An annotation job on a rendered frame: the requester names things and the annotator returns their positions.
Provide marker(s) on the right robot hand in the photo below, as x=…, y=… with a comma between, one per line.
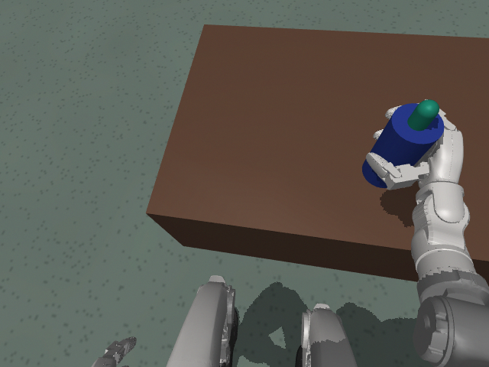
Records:
x=442, y=162

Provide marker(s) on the bottle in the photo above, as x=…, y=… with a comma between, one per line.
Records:
x=411, y=131

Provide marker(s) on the left robot foot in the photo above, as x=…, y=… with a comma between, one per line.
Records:
x=231, y=343

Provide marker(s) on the left robot hand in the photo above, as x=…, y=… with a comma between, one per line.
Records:
x=115, y=353

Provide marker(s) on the right robot arm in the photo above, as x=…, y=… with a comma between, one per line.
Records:
x=452, y=326

